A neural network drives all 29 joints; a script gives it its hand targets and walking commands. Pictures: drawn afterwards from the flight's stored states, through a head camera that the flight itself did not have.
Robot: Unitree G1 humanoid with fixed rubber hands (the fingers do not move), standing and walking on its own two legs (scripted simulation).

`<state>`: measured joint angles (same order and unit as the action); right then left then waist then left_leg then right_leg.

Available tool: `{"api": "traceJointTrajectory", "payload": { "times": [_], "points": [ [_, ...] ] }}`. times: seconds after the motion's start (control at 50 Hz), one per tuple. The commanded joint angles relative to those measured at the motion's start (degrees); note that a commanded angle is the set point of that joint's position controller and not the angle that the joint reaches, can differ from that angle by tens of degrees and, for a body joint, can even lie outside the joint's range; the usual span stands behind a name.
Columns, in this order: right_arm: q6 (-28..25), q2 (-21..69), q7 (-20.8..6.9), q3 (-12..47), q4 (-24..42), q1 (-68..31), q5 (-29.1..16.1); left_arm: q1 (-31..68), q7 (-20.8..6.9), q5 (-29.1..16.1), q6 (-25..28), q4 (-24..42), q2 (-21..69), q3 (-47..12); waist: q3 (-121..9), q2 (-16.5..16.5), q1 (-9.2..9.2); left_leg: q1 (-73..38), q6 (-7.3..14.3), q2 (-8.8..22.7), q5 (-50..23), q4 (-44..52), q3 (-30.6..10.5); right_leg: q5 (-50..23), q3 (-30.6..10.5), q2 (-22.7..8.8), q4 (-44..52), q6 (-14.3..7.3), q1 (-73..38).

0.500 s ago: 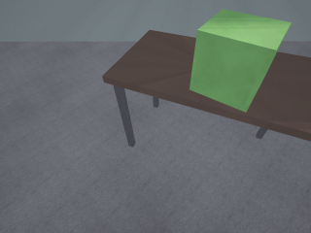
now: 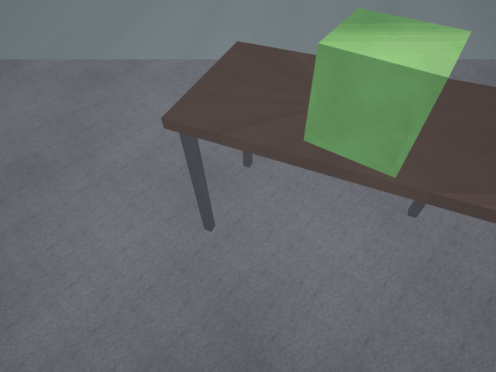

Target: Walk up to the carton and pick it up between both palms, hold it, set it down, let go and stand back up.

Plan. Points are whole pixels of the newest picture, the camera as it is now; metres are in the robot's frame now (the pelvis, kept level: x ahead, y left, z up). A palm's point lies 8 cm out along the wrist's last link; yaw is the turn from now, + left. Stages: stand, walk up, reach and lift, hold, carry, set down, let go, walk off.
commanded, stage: stand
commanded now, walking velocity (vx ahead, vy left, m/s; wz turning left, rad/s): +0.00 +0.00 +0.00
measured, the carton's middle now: (376, 92) +0.73 -0.29 +0.04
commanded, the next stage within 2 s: walk up in 0.10 s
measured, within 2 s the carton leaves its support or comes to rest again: neither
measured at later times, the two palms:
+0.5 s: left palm out of the picture +0.01 +0.19 -0.16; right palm out of the picture -0.03 -0.24 -0.16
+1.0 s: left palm out of the picture +0.11 +0.14 -0.12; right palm (462, 365) +0.16 -0.35 -0.15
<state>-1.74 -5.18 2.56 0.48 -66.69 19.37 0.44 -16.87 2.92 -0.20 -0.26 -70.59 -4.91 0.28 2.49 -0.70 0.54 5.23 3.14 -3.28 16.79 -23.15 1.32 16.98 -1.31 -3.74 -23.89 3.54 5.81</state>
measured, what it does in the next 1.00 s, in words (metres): walks ahead: right foot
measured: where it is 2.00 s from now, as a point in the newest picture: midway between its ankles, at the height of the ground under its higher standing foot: (261, 341)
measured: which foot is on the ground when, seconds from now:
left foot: down 0.00-0.62, up 0.64-1.00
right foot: down 0.00-0.36, up 0.38-0.56, down 0.58-1.00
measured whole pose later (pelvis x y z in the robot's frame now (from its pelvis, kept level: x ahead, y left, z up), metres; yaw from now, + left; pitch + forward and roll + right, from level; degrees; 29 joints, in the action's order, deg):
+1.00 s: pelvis +0.14 -0.10 -0.01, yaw -14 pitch -5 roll +0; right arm 1.3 -13.6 -2.0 -2.0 -49.4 13.9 3.3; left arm -31.2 2.4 2.4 4.6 -54.3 -7.2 1.4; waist 7.3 4.7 -2.6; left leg 32.1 -0.5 6.1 10.1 -58.2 -0.6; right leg 19.3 1.7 4.2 -29.9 -4.6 5.3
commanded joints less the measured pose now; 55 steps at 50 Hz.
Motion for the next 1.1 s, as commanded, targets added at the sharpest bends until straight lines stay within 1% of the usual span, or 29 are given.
{"api": "traceJointTrajectory", "payload": {
  "times": [0.0,0.04,0.1,0.14,0.22,0.26,0.28,0.32,0.34,0.38,0.42,0.44,0.46,0.5,0.52,0.54,0.56,0.58,0.6,0.62,0.68,0.7,0.78,0.82,0.86,0.88,0.96,1.02,1.08],
  "points": [
    [-0.6,-3.5,0.5,-0.3,0.5,3.9,-0.5,-5.0,0.0,0.2,0.1,0.7,-4.6,0.6,4.3,2.4,-0.82,-0.8,-0.8,8.8,-27.4,4.2,-5.8,-11.2,-0.2,-2.3,2.3,-2.4,5.9],
    [-0.3,-6.4,0.3,-1.1,0.4,5.1,0.2,-5.1,0.2,0.3,0.1,0.0,-3.8,0.7,2.3,-0.4,0.16,-2.6,-0.2,9.1,-25.7,4.0,-7.2,-10.3,0.5,-1.4,1.7,-2.4,5.2],
    [-0.5,-5.0,0.4,-0.7,1.0,4.9,0.1,-7.7,0.4,0.2,0.6,-0.2,-2.4,-0.5,1.3,4.1,-1.04,-2.8,0.2,9.3,-36.0,2.3,-6.3,-13.5,0.0,-2.3,1.9,-2.2,3.3],
    [-0.2,-6.1,0.7,-0.8,-0.6,7.6,0.1,-7.0,0.4,0.6,0.5,-0.3,-2.4,-0.2,3.5,0.9,-0.16,1.5,0.3,7.9,-26.9,2.6,-5.1,-16.0,-1.4,-2.8,2.3,-2.5,2.0],
    [-0.3,-5.7,0.8,-1.0,1.1,4.4,0.0,-6.5,0.3,0.7,0.2,-0.1,-2.5,0.2,4.8,0.3,-1.77,0.4,0.4,7.8,-29.1,3.3,-5.3,-17.5,-0.3,-2.7,1.8,-2.1,3.5],
    [-0.3,-5.4,0.5,-0.7,0.5,5.6,-0.5,-5.4,0.3,0.5,0.6,0.6,-4.4,0.5,3.2,-0.8,-0.26,0.0,-0.1,8.3,-29.2,3.4,-6.0,-16.5,-0.2,-2.5,2.5,-2.0,2.2],
    [-0.9,-10.6,0.4,-3.3,5.3,4.1,2.7,-7.1,0.1,1.7,1.5,4.2,-4.7,1.3,0.1,0.1,2.00,-7.1,-0.4,8.3,-5.2,-1.2,-1.1,-3.9,0.2,0.6,-7.6,-4.8,10.2],
    [-0.7,-13.1,1.0,-5.5,3.8,12.1,3.3,-0.4,-0.1,1.9,1.3,8.3,-6.5,2.4,3.2,5.6,6.40,-14.5,6.3,20.1,13.4,7.6,-17.6,14.6,3.5,2.5,-22.6,-4.6,30.0],
    [-0.8,-12.3,0.8,-5.2,3.2,16.3,3.8,1.4,-0.2,2.8,1.0,9.9,-6.0,2.2,6.5,3.1,7.77,-12.8,7.9,24.2,10.0,9.2,-22.2,15.5,2.0,0.0,-30.5,-4.2,35.1],
    [-1.2,-9.9,0.6,-5.1,4.9,13.3,3.3,1.1,-0.8,3.3,0.7,12.7,-5.7,2.0,10.4,3.5,6.08,-3.5,7.9,25.6,6.5,11.6,-23.3,13.5,-0.1,-2.6,-36.2,-3.6,35.3],
    [-1.6,-11.2,0.4,-5.1,6.9,8.2,3.1,-0.9,-1.0,2.7,1.3,14.5,-5.6,2.0,13.3,7.6,4.23,1.0,10.4,26.0,3.3,12.1,-16.7,12.5,-1.8,-5.4,-33.4,-3.7,33.6],
    [-2.0,-11.9,0.5,-5.6,7.8,5.7,3.3,-1.9,-1.2,3.2,1.5,15.5,-6.2,2.0,12.9,6.0,2.85,1.5,12.0,26.9,3.0,11.7,-18.5,13.4,-3.1,-5.5,-31.8,-4.3,31.5],
    [-2.3,-10.9,0.4,-5.4,8.9,5.6,3.6,-2.9,-1.8,2.8,1.8,15.9,-5.5,1.9,14.7,5.2,2.40,0.6,13.1,26.6,-1.7,9.9,-13.7,11.8,-2.3,-6.5,-28.6,-3.8,32.6],
    [-2.2,-11.5,-0.2,-5.3,9.2,2.5,3.5,-6.6,-2.3,2.8,2.9,16.4,-7.3,1.9,11.6,5.7,-0.05,7.0,9.6,21.0,-9.6,2.8,-3.3,8.3,1.1,-4.2,-17.4,-4.4,17.4],
    [-2.0,-12.7,-0.6,-5.3,10.7,-2.0,3.5,-14.2,-2.1,2.7,3.3,15.0,-5.8,1.9,9.9,5.2,-5.09,13.5,7.3,19.4,-6.6,-3.6,2.0,1.5,2.6,-2.3,-11.0,-4.6,4.5],
    [-1.4,-12.0,-1.3,-5.1,11.7,-2.6,3.5,-19.4,-1.9,2.9,3.6,13.0,-8.1,3.0,8.1,1.4,-6.64,20.3,5.5,14.0,-2.8,-14.1,6.1,-0.4,5.8,1.7,-10.2,-5.3,-5.3],
    [-1.1,-11.2,-1.8,-4.1,12.6,-1.2,3.0,-24.9,-1.5,2.7,4.1,11.9,-11.1,4.1,7.6,-6.7,-8.34,27.6,2.9,8.2,4.3,-27.2,10.8,-0.1,1.0,1.0,-5.4,-5.4,-10.4],
    [-0.2,-8.5,-1.9,-2.9,14.5,0.9,2.5,-26.7,-0.9,3.6,3.7,12.2,-18.8,6.1,8.0,-21.4,-8.96,33.6,-0.8,2.4,18.4,-41.8,10.7,17.5,-21.1,-8.7,4.7,-8.0,-6.4],
    [1.2,-9.8,-2.4,-2.6,15.8,3.4,1.9,-23.8,-0.5,2.2,2.9,13.8,-21.0,6.5,9.7,-14.9,-6.20,32.6,-1.9,3.0,18.3,-48.7,1.3,37.3,-44.5,-16.6,15.4,-14.7,3.3],
    [2.0,-11.6,-2.8,-2.5,14.3,4.9,2.6,-20.5,0.3,1.4,2.6,15.2,-19.3,6.4,12.1,-8.2,-5.33,31.8,-3.0,5.6,15.0,-54.4,-1.0,40.2,-45.9,-18.1,18.6,-18.3,5.7],
    [1.6,-12.2,-3.3,-3.1,15.0,3.9,3.1,-13.2,0.7,2.1,3.3,19.1,-19.7,6.3,8.5,-5.0,-4.06,33.1,-3.0,9.5,11.0,-56.1,-1.9,24.8,-31.5,-15.9,12.3,-16.9,4.8],
    [1.5,-12.2,-3.7,-3.1,15.5,4.1,2.9,-13.6,0.8,2.3,3.3,18.1,-17.1,5.3,11.9,-2.3,-2.91,31.8,-3.0,10.3,9.5,-54.3,-2.9,23.0,-31.6,-15.7,12.9,-13.7,9.3],
    [2.5,-10.4,-4.3,-3.2,15.4,6.1,3.1,-13.6,-0.2,2.6,4.6,18.2,-11.5,3.0,10.0,-3.0,-0.26,26.4,-2.9,9.5,-1.1,-48.5,-3.5,9.6,-20.6,-9.9,12.3,-10.6,12.9],
    [2.7,-11.9,-4.7,-3.7,17.4,1.6,3.2,-15.4,0.1,2.7,5.4,19.0,-13.4,3.8,9.1,-1.3,-2.44,30.2,-3.9,10.2,-3.8,-44.4,-2.7,2.8,-17.6,-9.7,10.2,-11.6,6.8],
    [2.5,-11.1,-4.7,-3.0,19.6,-0.7,3.2,-19.9,0.1,2.6,5.8,18.3,-12.9,3.4,8.2,-4.4,-3.08,33.7,-4.1,8.8,-7.6,-42.1,-1.2,-17.6,-14.6,-6.7,5.4,-9.4,1.7],
    [2.2,-11.0,-4.6,-2.9,21.7,-3.6,3.0,-18.9,0.1,2.6,6.2,19.4,-13.3,3.9,9.7,-3.8,-2.56,31.4,-3.8,9.6,-6.6,-37.0,-1.0,-20.3,-13.0,-7.7,6.3,-11.2,5.1],
    [1.2,-9.7,-4.6,-2.4,24.4,-10.0,2.5,-19.0,-0.5,2.8,6.3,20.7,-14.3,4.3,8.6,-4.8,-3.46,24.3,-3.0,7.4,-9.1,-22.0,2.0,-31.8,-6.8,-5.3,2.9,-10.1,4.9],
    [0.9,-10.0,-4.0,-2.6,25.0,-11.9,2.1,-22.7,-0.6,2.6,5.2,20.1,-12.8,3.8,7.5,-6.6,-5.32,23.7,-2.1,6.9,-7.4,-20.5,2.3,-28.6,-10.3,-6.5,0.3,-9.4,3.6],
    [1.4,-11.7,-3.0,-3.8,24.8,-10.7,2.1,-22.6,0.1,2.9,4.6,21.3,-13.5,4.0,8.2,-7.9,-3.35,26.9,-0.9,7.3,-3.9,-21.0,-0.7,-32.4,-17.3,-11.2,-2.7,-10.6,0.2]
  ]
}}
